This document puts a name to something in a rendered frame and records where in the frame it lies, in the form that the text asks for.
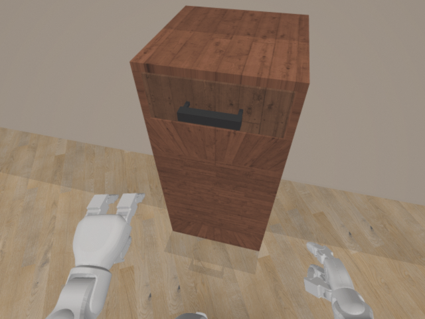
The right robot forearm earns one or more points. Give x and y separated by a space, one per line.
349 304

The robot right hand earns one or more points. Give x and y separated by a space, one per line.
321 282

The handle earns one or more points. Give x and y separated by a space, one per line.
209 118

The left robot forearm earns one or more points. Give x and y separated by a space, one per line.
84 293

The cabinet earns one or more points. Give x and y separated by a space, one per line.
221 184

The drawer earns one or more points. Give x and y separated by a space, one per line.
265 110

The robot left hand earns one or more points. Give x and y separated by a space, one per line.
103 239

